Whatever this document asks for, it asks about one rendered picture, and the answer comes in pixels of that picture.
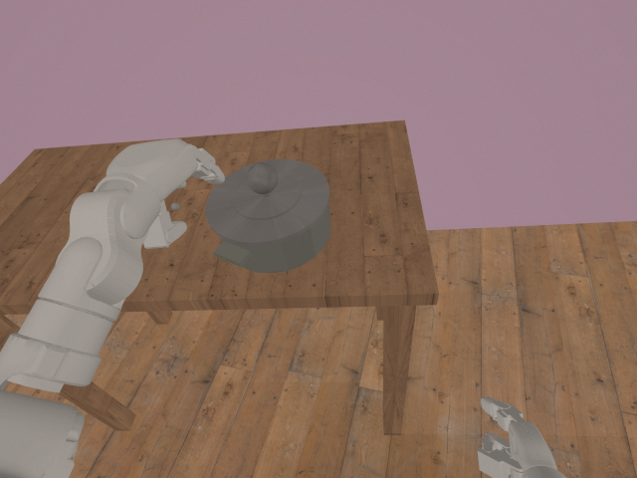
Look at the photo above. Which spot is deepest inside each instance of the left robot upper arm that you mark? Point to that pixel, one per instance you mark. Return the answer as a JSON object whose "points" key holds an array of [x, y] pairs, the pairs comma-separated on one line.
{"points": [[38, 437]]}

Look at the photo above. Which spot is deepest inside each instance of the left robot forearm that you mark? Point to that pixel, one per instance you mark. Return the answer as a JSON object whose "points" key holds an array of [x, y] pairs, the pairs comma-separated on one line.
{"points": [[98, 268]]}

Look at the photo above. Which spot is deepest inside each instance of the pot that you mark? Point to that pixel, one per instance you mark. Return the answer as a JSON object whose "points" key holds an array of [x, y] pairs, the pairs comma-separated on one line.
{"points": [[278, 257]]}

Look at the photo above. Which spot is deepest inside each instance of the robot left hand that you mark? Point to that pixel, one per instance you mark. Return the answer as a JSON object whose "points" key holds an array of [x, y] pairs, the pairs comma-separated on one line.
{"points": [[166, 165]]}

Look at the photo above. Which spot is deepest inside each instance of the lid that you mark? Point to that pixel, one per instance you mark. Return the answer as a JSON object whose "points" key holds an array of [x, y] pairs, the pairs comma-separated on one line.
{"points": [[241, 216]]}

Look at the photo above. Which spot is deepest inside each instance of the robot right hand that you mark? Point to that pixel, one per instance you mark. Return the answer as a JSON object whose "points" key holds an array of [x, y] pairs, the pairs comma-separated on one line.
{"points": [[500, 458]]}

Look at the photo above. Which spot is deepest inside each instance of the table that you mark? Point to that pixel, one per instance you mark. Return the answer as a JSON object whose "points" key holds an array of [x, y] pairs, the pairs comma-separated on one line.
{"points": [[377, 255]]}

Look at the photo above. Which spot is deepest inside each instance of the knob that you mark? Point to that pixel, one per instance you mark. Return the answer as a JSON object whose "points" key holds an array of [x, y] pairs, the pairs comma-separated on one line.
{"points": [[262, 178]]}

